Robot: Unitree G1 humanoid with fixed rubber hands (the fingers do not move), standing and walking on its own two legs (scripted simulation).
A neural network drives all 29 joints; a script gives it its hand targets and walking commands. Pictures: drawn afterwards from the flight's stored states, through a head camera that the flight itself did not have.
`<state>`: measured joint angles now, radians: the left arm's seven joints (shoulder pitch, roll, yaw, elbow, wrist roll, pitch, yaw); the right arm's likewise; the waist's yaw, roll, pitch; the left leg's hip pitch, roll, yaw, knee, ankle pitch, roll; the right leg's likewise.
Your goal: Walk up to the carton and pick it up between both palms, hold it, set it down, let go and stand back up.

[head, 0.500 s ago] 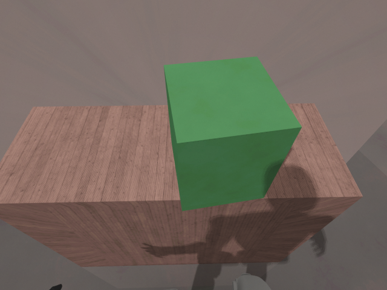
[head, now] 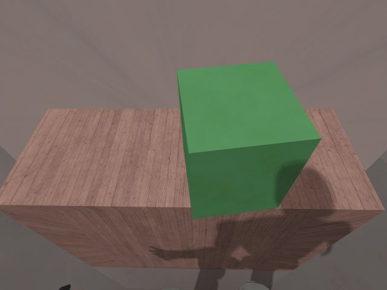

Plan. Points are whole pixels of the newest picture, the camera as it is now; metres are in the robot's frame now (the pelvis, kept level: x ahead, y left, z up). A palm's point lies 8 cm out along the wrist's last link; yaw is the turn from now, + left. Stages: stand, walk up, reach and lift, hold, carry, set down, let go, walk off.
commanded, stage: walk up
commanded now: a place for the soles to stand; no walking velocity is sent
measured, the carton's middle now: (231, 144) +0.41 -0.05 +0.07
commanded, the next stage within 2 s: reach and lift in 0.40 s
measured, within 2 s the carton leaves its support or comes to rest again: neither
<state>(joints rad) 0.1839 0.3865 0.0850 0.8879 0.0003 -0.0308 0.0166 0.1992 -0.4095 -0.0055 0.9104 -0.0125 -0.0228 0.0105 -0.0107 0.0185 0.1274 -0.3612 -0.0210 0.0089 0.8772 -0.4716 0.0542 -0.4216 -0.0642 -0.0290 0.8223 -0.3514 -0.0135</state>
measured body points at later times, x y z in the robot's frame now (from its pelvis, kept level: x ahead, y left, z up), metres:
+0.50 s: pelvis -0.01 +0.00 +0.00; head +0.02 -0.01 +0.45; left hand +0.10 +0.31 -0.11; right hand +0.09 -0.32 -0.12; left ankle +0.00 +0.09 -0.70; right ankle +0.05 -0.16 -0.70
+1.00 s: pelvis -0.02 -0.04 +0.02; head -0.04 -0.03 +0.46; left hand +0.15 +0.24 -0.05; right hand +0.14 -0.32 -0.06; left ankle +0.00 +0.09 -0.70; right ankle +0.05 -0.16 -0.70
